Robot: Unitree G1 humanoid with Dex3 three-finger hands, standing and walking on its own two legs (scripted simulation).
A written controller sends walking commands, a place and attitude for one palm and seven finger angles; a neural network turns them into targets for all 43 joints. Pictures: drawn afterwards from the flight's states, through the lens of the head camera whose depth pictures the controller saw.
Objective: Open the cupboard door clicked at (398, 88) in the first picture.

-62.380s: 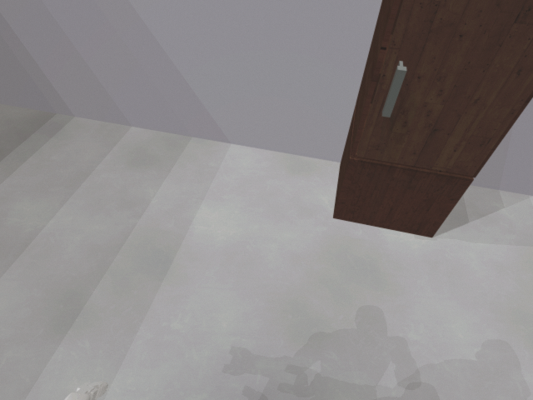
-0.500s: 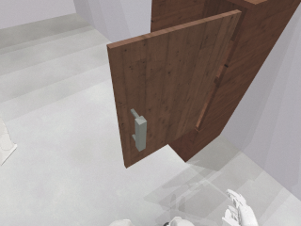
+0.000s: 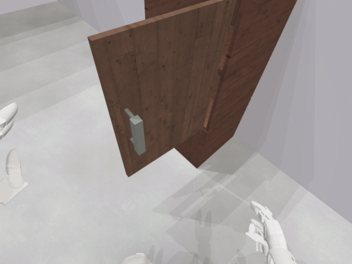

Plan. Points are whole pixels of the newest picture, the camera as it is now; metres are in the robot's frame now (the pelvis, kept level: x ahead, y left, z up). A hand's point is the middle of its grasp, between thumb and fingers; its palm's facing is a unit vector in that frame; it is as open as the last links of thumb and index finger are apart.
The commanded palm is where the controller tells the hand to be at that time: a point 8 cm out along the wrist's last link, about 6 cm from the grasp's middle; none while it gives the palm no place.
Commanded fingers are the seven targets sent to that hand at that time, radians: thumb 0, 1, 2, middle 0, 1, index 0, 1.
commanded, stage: step back with the hand held close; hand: left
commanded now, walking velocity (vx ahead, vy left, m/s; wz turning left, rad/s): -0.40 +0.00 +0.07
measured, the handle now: (134, 132) +0.47 +0.14 -0.04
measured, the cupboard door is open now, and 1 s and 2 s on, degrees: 85 85 85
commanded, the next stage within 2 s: stop stepping back and stand still in 0.06 s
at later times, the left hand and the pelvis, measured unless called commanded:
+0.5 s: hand out of the picture +0.03 +0.27 +0.16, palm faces +0.52 -0.76 -0.39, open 7.4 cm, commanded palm -0.02 +0.30 +0.18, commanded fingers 0.00 0.90 0.90 -0.20 -0.30 -0.20 -0.30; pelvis -0.14 -0.01 +0.00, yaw +3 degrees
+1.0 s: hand out of the picture +0.01 +0.27 +0.16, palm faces +0.49 -0.76 -0.44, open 7.4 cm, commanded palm none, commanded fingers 0.00 0.90 0.90 -0.20 -0.30 -0.20 -0.30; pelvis -0.17 +0.00 -0.01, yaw +5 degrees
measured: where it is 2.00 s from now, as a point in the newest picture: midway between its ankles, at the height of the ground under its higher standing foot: outside the picture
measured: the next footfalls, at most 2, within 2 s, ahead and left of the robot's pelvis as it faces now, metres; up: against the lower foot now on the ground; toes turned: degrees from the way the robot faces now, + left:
left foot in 0.12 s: +0.00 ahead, +0.10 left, +0.00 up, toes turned +3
right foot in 0.34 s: -0.10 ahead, -0.11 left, +0.00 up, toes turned +8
